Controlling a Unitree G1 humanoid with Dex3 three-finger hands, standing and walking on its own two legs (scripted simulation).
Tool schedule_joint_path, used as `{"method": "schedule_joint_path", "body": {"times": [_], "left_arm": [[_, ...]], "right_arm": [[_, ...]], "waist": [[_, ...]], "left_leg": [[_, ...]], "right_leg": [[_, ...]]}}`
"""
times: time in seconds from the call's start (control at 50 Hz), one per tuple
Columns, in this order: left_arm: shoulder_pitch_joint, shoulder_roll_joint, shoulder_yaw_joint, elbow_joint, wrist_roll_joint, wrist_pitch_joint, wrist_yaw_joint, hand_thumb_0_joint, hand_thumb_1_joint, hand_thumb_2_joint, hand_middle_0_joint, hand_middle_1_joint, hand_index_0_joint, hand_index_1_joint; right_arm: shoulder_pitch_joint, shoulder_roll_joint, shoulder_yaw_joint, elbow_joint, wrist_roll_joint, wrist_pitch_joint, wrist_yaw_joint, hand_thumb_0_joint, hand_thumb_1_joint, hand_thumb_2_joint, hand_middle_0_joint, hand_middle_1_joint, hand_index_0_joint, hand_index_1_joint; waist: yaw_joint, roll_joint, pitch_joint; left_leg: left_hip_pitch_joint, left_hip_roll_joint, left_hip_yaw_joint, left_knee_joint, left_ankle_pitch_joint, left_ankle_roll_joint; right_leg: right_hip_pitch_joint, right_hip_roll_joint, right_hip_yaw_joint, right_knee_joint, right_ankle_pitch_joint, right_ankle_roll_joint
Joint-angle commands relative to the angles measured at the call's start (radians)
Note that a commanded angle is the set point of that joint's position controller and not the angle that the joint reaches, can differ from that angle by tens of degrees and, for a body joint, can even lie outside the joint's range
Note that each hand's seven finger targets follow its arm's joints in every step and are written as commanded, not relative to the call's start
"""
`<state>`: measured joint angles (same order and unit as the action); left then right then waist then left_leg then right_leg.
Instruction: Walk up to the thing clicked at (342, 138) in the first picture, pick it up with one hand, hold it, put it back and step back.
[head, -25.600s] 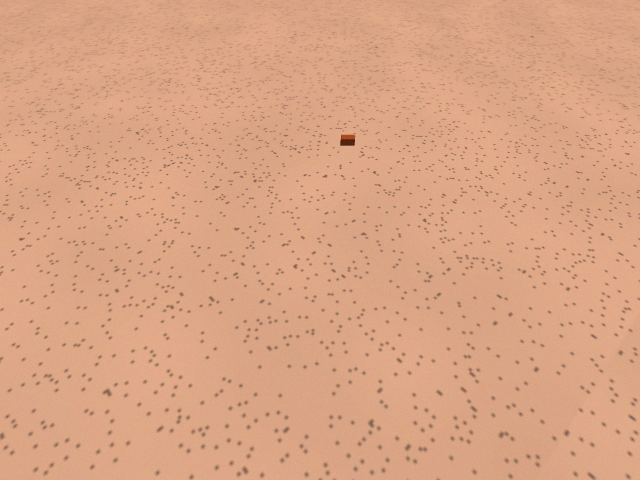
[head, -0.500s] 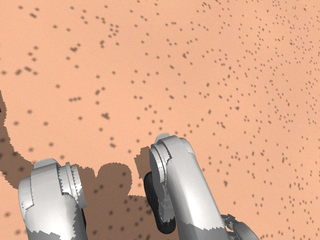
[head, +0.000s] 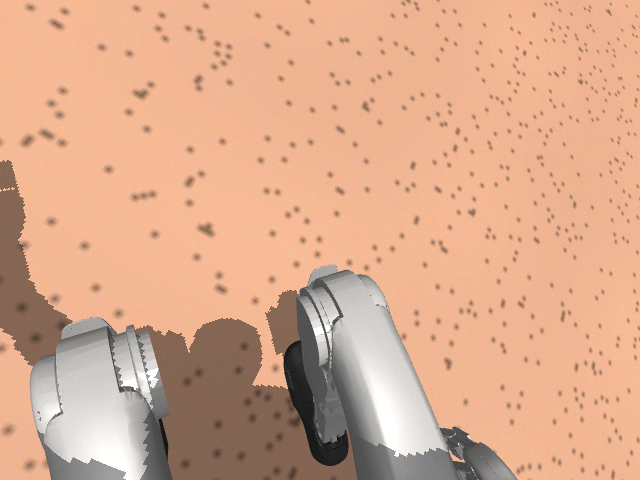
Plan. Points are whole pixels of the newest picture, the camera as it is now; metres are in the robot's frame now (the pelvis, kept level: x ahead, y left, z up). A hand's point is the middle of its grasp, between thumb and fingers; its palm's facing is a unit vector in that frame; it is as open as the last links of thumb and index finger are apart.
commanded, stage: approach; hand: left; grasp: from above
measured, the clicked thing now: out of the picture +0.49 +0.35 -0.30
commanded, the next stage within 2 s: rest palm in 0.68 s
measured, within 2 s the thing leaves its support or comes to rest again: neither
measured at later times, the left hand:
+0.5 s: hand out of the picture +0.47 +0.36 -0.18, palm faces -0.51 -0.13 -0.85, open 14.4 cm
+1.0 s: hand out of the picture +0.48 +0.35 -0.18, palm faces -0.47 -0.09 -0.88, open 14.3 cm
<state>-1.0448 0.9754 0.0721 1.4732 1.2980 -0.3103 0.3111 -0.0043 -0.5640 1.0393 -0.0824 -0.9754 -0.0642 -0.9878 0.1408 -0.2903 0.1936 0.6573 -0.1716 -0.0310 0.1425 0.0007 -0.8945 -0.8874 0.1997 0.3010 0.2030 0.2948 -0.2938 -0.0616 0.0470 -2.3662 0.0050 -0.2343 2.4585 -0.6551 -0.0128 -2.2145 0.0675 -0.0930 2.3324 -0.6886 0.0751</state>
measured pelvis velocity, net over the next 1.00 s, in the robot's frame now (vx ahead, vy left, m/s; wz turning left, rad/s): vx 0.00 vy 0.01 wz -0.02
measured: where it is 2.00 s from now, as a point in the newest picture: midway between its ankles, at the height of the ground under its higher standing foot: (241, 452)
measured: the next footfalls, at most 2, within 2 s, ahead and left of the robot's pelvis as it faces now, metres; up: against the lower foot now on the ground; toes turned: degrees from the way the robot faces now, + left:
none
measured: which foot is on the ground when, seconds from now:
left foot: down 0.00-1.00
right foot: down 0.00-1.00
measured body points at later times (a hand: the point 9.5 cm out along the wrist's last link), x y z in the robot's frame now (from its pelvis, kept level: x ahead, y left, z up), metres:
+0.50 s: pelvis +0.00 +0.00 +0.00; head +0.26 +0.10 +0.35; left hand +0.49 +0.36 -0.13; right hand +0.05 -0.26 -0.08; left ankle +0.07 +0.13 -0.29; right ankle +0.11 -0.14 -0.29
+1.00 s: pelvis +0.00 +0.01 +0.00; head +0.25 +0.12 +0.35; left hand +0.50 +0.36 -0.13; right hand +0.06 -0.26 -0.07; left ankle +0.07 +0.13 -0.29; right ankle +0.11 -0.13 -0.29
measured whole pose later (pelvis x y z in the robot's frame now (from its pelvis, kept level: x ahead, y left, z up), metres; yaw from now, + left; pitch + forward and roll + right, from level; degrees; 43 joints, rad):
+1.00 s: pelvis +0.00 +0.01 +0.00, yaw -1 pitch +31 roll -14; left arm -1.15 1.01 0.04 1.60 1.30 -0.21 0.34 0.00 -0.55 1.06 -0.08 -0.96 -0.06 -0.98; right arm 0.13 -0.30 0.24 0.62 -0.17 -0.04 0.13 0.00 -0.89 -0.89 0.20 0.30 0.20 0.29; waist -0.35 -0.05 0.06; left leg -2.39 0.01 -0.23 2.46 -0.65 0.01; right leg -2.22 0.07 -0.09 2.33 -0.68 0.07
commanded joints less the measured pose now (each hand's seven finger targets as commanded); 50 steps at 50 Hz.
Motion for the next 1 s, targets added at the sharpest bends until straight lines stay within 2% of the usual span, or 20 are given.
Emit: {"method": "schedule_joint_path", "body": {"times": [0.0,0.02,0.08,0.18,0.26,0.34,0.36,0.38,0.4,0.42,0.44,0.48,0.5,0.58,0.62,0.74,0.8,0.88,0.94,0.98], "left_arm": [[-0.423,0.258,0.037,-0.19,-0.001,-0.002,0.092,0.0,-0.575,1.035,-0.061,-0.988,-0.05,-0.997],[-0.435,0.291,0.058,-0.183,0.009,0.007,0.108,0.0,-0.584,1.038,-0.06,-0.987,-0.047,-0.999],[-0.426,0.308,0.076,-0.102,0.043,0.044,0.142,0.0,-0.593,1.046,-0.061,-0.983,-0.044,-0.999],[-0.358,0.315,0.088,-0.064,0.028,0.128,0.154,0.0,-0.602,1.058,-0.064,-0.962,-0.042,-0.983],[-0.286,0.289,0.064,-0.076,-0.031,0.182,0.089,0.0,-0.587,1.035,-0.063,-0.98,-0.049,-0.992],[-0.268,0.268,0.056,-0.127,-0.094,0.187,-0.003,0.0,-0.584,1.025,-0.059,-0.98,-0.048,-0.989],[-0.246,0.309,0.085,-0.132,-0.097,0.18,-0.019,0.0,-0.589,1.026,-0.061,-0.986,-0.05,-0.995],[-0.271,0.279,0.059,-0.15,-0.103,0.165,-0.044,0.0,-0.594,1.028,-0.06,-0.986,-0.047,-0.996],[-0.259,0.292,0.076,-0.156,-0.105,0.149,-0.057,0.0,-0.598,1.029,-0.061,-0.984,-0.047,-0.996],[-0.287,0.261,0.048,-0.18,-0.105,0.128,-0.069,0.0,-0.604,1.038,-0.062,-0.983,-0.046,-0.998],[-0.268,0.271,0.063,-0.186,-0.106,0.107,-0.075,0.0,-0.597,1.027,-0.059,-0.991,-0.047,-1.001],[-0.258,0.318,0.101,-0.2,-0.097,0.062,-0.066,0.0,-0.602,1.037,-0.06,-0.98,-0.044,-0.995],[-0.276,0.263,0.063,-0.2,-0.094,0.037,-0.064,0.0,-0.602,1.04,-0.059,-0.974,-0.042,-0.99],[-0.334,0.315,0.072,-0.269,-0.048,-0.029,-0.012,0.0,-0.594,1.047,-0.061,-0.978,-0.043,-0.994],[-0.366,0.334,0.093,-0.3,-0.033,-0.036,0.029,0.0,-0.585,1.081,-0.068,-0.981,-0.045,-1.002],[-0.407,0.283,0.051,-0.18,0.024,0.016,0.097,0.0,-0.537,1.158,-0.09,-1.028,-0.065,-1.051],[-0.361,0.217,0.006,-0.055,0.019,0.063,0.099,0.0,-0.58,1.06,-0.065,-0.914,-0.036,-0.942],[-0.319,0.169,-0.038,0.049,-0.012,0.109,0.07,0.0,-0.572,1.041,-0.063,-0.933,-0.039,-0.956],[-0.328,0.203,-0.037,0.047,-0.027,0.113,0.04,0.0,-0.567,1.034,-0.065,-0.949,-0.046,-0.968],[-0.35,0.268,-0.003,0.014,-0.028,0.104,0.034,0.0,-0.574,1.041,-0.068,-0.94,-0.045,-0.962]], "right_arm": [[0.224,-0.298,-0.089,0.007,-0.003,-0.007,-0.014,0.0,-0.891,-0.891,0.2,0.3,0.2,0.3],[0.217,-0.301,-0.084,0.008,-0.005,-0.006,-0.016,0.0,-0.892,-0.892,0.2,0.3,0.2,0.3],[0.212,-0.301,-0.079,-0.004,-0.009,-0.014,-0.014,0.0,-0.893,-0.893,0.2,0.3,0.2,0.3],[0.205,-0.302,-0.069,-0.022,-0.001,-0.022,-0.011,0.0,-0.891,-0.892,0.2,0.3,0.2,0.3],[0.197,-0.295,-0.072,-0.04,0.014,-0.02,-0.003,0.0,-0.891,-0.891,0.2,0.3,0.2,0.3],[0.209,-0.309,-0.083,-0.051,0.024,-0.011,-0.006,0.0,-0.89,-0.89,0.2,0.3,0.2,0.3],[0.204,-0.322,-0.086,-0.062,0.023,-0.005,-0.012,0.0,-0.893,-0.891,0.2,0.3,0.2,0.3],[0.209,-0.323,-0.082,-0.064,0.023,-0.002,-0.014,0.0,-0.895,-0.892,0.2,0.3,0.2,0.3],[0.214,-0.322,-0.084,-0.055,0.021,0.002,-0.016,0.0,-0.894,-0.892,0.2,0.3,0.2,0.3],[0.229,-0.315,-0.078,-0.037,0.018,0.007,-0.017,0.0,-0.896,-0.893,0.2,0.3,0.2,0.3],[0.222,-0.318,-0.082,-0.054,0.017,0.009,-0.018,0.0,-0.895,-0.893,0.2,0.3,0.2,0.3],[0.242,-0.323,-0.08,-0.038,0.005,0.017,-0.022,0.0,-0.892,-0.892,0.2,0.3,0.2,0.3],[0.229,-0.328,-0.077,-0.051,0.004,0.019,-0.022,0.0,-0.892,-0.892,0.2,0.3,0.2,0.3],[0.222,-0.314,-0.067,-0.024,-0.006,0.025,-0.024,0.0,-0.891,-0.892,0.2,0.3,0.2,0.3],[0.2,-0.321,-0.075,-0.026,-0.009,0.027,-0.024,0.0,-0.889,-0.891,0.2,0.3,0.2,0.3],[0.198,-0.302,-0.082,0.0,-0.012,0.017,-0.015,0.0,-0.888,-0.891,0.2,0.3,0.2,0.3],[0.196,-0.303,-0.079,-0.009,-0.006,0.012,-0.013,0.0,-0.883,-0.895,0.2,0.3,0.2,0.3],[0.19,-0.31,-0.069,-0.022,0.001,0.006,-0.015,0.0,-0.881,-0.894,0.2,0.3,0.199,0.3],[0.188,-0.317,-0.052,-0.037,0.003,0.001,-0.019,0.0,-0.884,-0.895,0.2,0.3,0.199,0.3],[0.19,-0.322,-0.038,-0.047,0.003,-0.003,-0.02,0.0,-0.886,-0.895,0.199,0.3,0.199,0.3]], "waist": [[-0.064,0.485,-0.671],[-0.049,0.529,-0.693],[-0.057,0.556,-0.67],[-0.034,0.535,-0.683],[-0.023,0.475,-0.693],[-0.045,0.379,-0.659],[-0.043,0.369,-0.677],[-0.058,0.365,-0.647],[-0.055,0.355,-0.648],[-0.058,0.366,-0.628],[-0.061,0.368,-0.637],[-0.054,0.376,-0.636],[-0.065,0.383,-0.607],[-0.046,0.487,-0.652],[-0.032,0.53,-0.687],[-0.06,0.558,-0.669],[-0.08,0.489,-0.582],[-0.085,0.411,-0.519],[-0.1,0.385,-0.532],[-0.099,0.374,-0.55]], "left_leg": [[0.617,0.023,0.107,-0.237,0.174,0.019],[0.646,0.023,0.108,-0.244,0.191,0.014],[0.639,0.023,0.115,-0.25,0.181,0.014],[0.593,0.017,0.142,-0.242,0.2,0.028],[0.543,0.018,0.138,-0.251,0.191,0.038],[0.484,0.018,0.13,-0.234,0.174,0.045],[0.49,0.02,0.127,-0.231,0.191,0.043],[0.478,0.018,0.126,-0.222,0.194,0.041],[0.487,0.02,0.124,-0.221,0.194,0.039],[0.479,0.017,0.124,-0.217,0.18,0.034],[0.499,0.018,0.119,-0.218,0.187,0.032],[0.51,0.02,0.116,-0.215,0.169,0.027],[0.52,0.016,0.112,-0.215,0.161,0.021],[0.607,0.022,0.116,-0.216,0.168,0.015],[0.645,0.022,0.113,-0.228,0.179,0.01],[0.648,0.027,0.115,-0.238,0.195,0.018],[0.578,0.023,0.112,-0.248,0.16,0.024],[0.514,0.022,0.093,-0.27,0.109,0.028],[0.503,0.02,0.089,-0.258,0.095,0.035],[0.509,0.022,0.085,-0.243,0.118,0.038]], "right_leg": [[0.239,0.017,-0.136,-0.199,0.255,-0.099],[0.238,0.014,-0.134,-0.186,0.266,-0.101],[0.214,0.014,-0.137,-0.177,0.256,-0.105],[0.26,0.014,-0.119,-0.196,0.281,-0.101],[0.304,0.021,-0.11,-0.207,0.277,-0.098],[0.328,0.019,-0.107,-0.227,0.257,-0.097],[0.356,0.018,-0.109,-0.226,0.268,-0.097],[0.349,0.015,-0.109,-0.229,0.264,-0.099],[0.356,0.016,-0.111,-0.231,0.259,-0.1],[0.343,0.016,-0.113,-0.234,0.238,-0.105],[0.351,0.017,-0.117,-0.237,0.243,-0.103],[0.362,0.018,-0.123,-0.237,0.222,-0.103],[0.321,0.015,-0.131,-0.237,0.203,-0.111],[0.302,0.02,-0.132,-0.224,0.215,-0.108],[0.274,0.018,-0.14,-0.209,0.221,-0.113],[0.212,0.018,-0.143,-0.19,0.262,-0.102],[0.185,0.018,-0.145,-0.201,0.244,-0.103],[0.175,0.014,-0.143,-0.2,0.213,-0.102],[0.22,0.016,-0.136,-0.205,0.204,-0.097],[0.245,0.015,-0.131,-0.199,0.217,-0.095]]}}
